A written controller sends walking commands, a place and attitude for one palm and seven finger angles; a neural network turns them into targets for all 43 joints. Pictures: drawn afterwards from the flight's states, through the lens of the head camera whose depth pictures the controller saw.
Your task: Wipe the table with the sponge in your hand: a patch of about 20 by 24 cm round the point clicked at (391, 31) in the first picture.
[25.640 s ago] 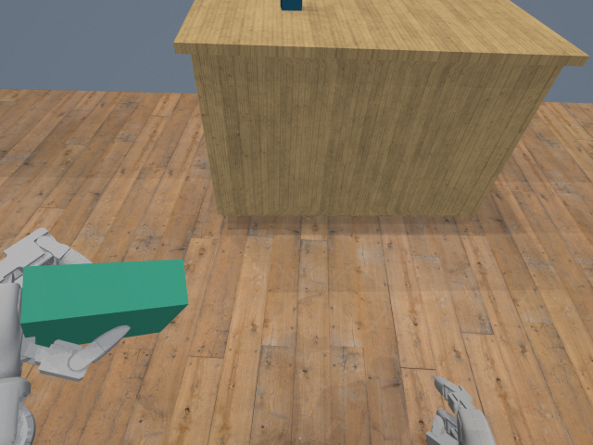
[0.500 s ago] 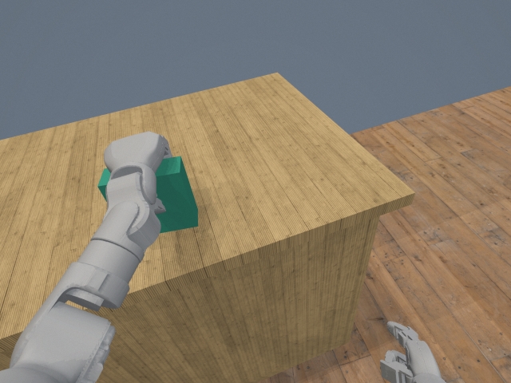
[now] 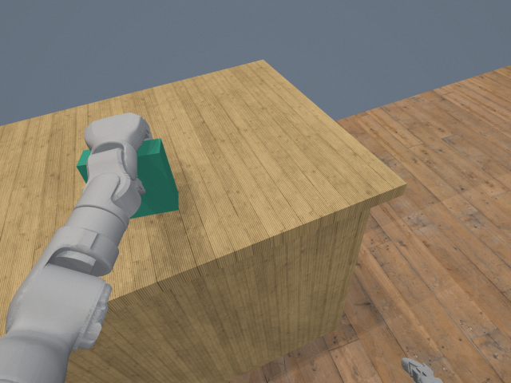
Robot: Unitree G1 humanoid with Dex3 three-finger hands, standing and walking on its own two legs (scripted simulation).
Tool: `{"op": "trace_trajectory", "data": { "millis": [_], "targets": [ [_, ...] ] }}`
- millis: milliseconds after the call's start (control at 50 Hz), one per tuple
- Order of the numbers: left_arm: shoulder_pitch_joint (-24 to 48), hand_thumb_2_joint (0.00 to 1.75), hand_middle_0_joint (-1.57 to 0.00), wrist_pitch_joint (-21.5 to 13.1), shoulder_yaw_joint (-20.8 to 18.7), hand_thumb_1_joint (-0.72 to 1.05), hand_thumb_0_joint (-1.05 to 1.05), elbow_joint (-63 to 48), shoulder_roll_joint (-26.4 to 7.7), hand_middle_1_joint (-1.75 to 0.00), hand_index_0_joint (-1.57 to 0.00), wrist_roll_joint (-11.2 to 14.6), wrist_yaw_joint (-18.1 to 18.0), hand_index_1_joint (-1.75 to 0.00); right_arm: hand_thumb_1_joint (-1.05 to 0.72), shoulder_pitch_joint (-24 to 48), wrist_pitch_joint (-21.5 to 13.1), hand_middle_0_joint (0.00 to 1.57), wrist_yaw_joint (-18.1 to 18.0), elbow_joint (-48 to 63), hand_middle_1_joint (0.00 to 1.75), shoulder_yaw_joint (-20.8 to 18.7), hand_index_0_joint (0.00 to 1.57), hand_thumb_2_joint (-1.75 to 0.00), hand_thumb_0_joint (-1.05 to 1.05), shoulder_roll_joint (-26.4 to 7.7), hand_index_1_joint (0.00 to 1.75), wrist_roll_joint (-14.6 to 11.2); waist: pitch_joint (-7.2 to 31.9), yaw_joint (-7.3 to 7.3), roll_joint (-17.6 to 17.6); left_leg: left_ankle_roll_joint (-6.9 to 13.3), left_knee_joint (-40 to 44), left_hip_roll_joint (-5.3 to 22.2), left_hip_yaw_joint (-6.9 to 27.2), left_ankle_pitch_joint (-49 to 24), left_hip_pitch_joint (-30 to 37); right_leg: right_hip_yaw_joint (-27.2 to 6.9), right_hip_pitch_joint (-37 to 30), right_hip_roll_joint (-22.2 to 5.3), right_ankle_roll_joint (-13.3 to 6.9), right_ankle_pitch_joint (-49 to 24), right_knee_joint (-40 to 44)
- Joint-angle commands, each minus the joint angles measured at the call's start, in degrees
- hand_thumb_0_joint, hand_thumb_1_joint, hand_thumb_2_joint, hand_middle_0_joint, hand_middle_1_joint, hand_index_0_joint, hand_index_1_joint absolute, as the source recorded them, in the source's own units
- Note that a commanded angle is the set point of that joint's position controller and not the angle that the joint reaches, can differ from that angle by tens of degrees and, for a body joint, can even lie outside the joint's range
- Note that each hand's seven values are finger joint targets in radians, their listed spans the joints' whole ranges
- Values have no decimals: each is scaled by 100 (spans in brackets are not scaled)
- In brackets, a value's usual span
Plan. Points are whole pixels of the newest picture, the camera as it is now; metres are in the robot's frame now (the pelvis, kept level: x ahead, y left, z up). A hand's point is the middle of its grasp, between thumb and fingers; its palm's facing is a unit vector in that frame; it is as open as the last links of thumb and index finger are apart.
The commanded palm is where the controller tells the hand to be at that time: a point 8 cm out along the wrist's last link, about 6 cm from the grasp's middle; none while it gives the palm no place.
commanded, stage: wipe forward along the third lane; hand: left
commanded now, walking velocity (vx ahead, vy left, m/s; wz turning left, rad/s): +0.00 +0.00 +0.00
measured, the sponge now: (137, 191) +0.41 +0.23 +0.10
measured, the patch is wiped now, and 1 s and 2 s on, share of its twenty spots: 0.85 0.95 0.95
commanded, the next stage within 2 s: wipe back along the third lane in 0.48 s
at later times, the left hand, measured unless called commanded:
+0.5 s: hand (122, 148) +0.46 +0.25 +0.16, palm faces -0.05 -0.04 -1.00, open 9.3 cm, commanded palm +0.45 +0.27 +0.19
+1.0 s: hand (118, 154) +0.45 +0.26 +0.16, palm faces +0.09 -0.02 -1.00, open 9.3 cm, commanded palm +0.41 +0.25 +0.19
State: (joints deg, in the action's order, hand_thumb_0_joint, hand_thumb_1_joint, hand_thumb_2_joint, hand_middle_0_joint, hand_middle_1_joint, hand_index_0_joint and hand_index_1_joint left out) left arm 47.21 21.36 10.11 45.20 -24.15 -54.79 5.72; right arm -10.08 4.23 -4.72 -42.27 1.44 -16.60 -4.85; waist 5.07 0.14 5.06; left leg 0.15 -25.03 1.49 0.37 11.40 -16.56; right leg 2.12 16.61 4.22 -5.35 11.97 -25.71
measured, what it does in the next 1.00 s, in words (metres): shifts its weight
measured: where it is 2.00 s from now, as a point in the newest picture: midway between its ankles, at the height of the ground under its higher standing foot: outside the picture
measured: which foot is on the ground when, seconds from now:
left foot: down 0.00-1.00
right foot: down 0.00-1.00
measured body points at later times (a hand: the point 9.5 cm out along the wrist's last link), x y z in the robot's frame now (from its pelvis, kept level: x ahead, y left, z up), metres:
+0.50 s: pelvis +0.01 +0.03 +0.00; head +0.02 +0.00 +0.45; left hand +0.46 +0.25 +0.22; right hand +0.13 -0.23 -0.13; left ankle +0.02 +0.15 -0.74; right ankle +0.01 -0.06 -0.74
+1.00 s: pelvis +0.03 +0.06 +0.00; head +0.02 +0.03 +0.45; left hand +0.44 +0.26 +0.21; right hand +0.21 -0.18 -0.11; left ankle +0.02 +0.15 -0.74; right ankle +0.01 -0.06 -0.74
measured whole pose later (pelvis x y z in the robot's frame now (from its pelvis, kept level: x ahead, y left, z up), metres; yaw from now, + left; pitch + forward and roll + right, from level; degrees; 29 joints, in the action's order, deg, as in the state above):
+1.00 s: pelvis +0.03 +0.06 +0.00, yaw +0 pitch +4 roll +0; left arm 44.2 30.1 16.0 38.0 -18.7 -54.9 -2.2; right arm -7.2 7.0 -1.2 -40.9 1.2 -15.2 -5.5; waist 7.0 -1.7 4.6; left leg 2.4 -24.1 -1.8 -0.8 13.4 -15.0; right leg 0.6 14.2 0.9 -1.1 13.2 -23.1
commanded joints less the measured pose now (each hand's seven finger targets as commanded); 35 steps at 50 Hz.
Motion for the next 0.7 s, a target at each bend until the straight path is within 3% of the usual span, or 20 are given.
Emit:
{"op": "trace_trajectory", "data": {
  "millis": [0,140,180,200,240,300,440,500,560,640,680],
  "targets": [
    [2121,130,-120,-46,-373,10,0,-91,-1731,-160,-120,-406,-369,-160,-90,571,-259,20,-63,759,30,-187,20,-90,0,-649,30,34,1000,-47,-958,222,133,-292,-117,-99,-219,-878,-795,-561,345,-244,743],
    [2300,130,-120,-167,-427,10,0,102,-1752,-160,-120,-463,-450,-160,-90,380,-228,20,-9,720,30,-230,20,-90,0,-664,30,41,1225,-34,-833,241,210,-300,-115,-300,-171,-671,-847,-492,318,-717,649],
    [2110,130,-120,-152,-474,10,0,305,-1790,-160,-120,-486,-485,-160,-90,324,-200,20,3,688,30,-250,20,-90,0,-701,30,45,1173,-13,-934,259,188,-286,-159,-343,-182,-660,-859,-482,341,-860,645],
    [2163,130,-120,-153,-356,10,0,236,-1643,-160,-120,-492,-484,-160,-90,311,-190,20,10,704,30,-248,20,-90,0,-693,30,47,1211,15,-909,256,199,-297,-166,-319,-176,-645,-850,-483,343,-839,649],
    [2161,130,-120,-205,-468,10,0,116,-1685,-160,-120,-432,-502,-160,-90,334,-192,20,26,741,30,-266,20,-90,0,-680,30,51,1360,-51,-872,258,226,-303,-149,-425,-113,-595,-942,-472,320,-985,626],
    [2367,130,-120,-156,-355,10,0,358,-1631,-160,-120,-503,-541,-160,-90,254,-166,20,29,656,30,-255,20,-90,0,-712,30,39,1040,82,-886,269,249,-288,-154,-312,-137,-531,-671,-437,332,-789,688],
    [2779,130,-120,-152,-413,10,0,473,-1664,-160,-120,-512,-611,-160,-90,203,-171,20,16,626,30,-259,20,-90,0,-713,30,65,1268,107,-897,267,307,-286,-110,-444,-48,-413,-643,-400,306,-835,664],
    [2932,130,-120,-89,-340,10,0,747,-1674,-160,-120,-557,-660,-160,-90,119,-173,20,17,560,30,-249,20,-90,0,-728,30,66,1200,185,-917,269,304,-276,-130,-359,-94,-407,-583,-403,331,-707,678],
    [2710,130,-120,-105,-314,10,0,715,-1497,-160,-120,-569,-661,-160,-90,120,-160,20,57,610,30,-272,20,-90,0,-700,30,88,1476,101,-675,262,267,-269,-137,-648,110,-340,-658,-376,280,-981,595],
    [2160,130,-120,-105,-203,10,0,252,-1005,-160,-120,-432,-639,-160,-90,283,-126,20,127,789,30,-294,20,-90,0,-616,30,83,1734,-66,-643,261,252,-261,-113,-1031,315,-257,-834,-351,223,-1382,534],
    [1836,130,-120,-27,-209,10,0,155,-950,-160,-120,-380,-671,-160,-90,357,-89,20,155,822,30,-288,20,-90,0,-649,30,66,1488,-83,-782,273,277,-238,-113,-957,310,-225,-781,-328,246,-1286,558]
  ]
}}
